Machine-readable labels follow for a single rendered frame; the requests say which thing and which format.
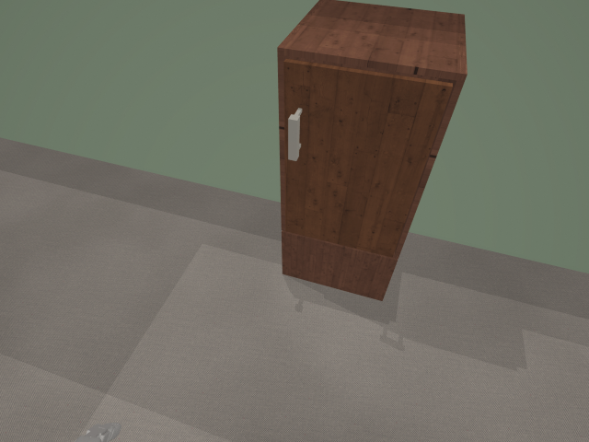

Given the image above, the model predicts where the left robot hand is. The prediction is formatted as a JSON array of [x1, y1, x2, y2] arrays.
[[75, 423, 121, 442]]

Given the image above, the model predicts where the cupboard door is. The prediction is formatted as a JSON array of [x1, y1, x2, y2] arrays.
[[283, 59, 453, 258]]

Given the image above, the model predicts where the handle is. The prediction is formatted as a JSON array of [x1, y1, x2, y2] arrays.
[[288, 108, 302, 161]]

